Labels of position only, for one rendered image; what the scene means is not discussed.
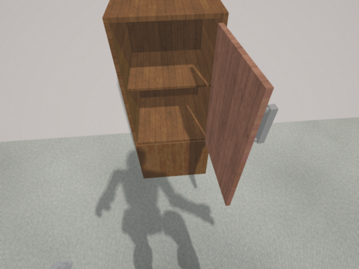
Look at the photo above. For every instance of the cupboard door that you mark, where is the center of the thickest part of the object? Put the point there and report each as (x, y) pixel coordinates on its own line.
(239, 95)

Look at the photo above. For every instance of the handle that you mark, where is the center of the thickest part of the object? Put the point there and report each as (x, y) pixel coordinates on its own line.
(267, 120)

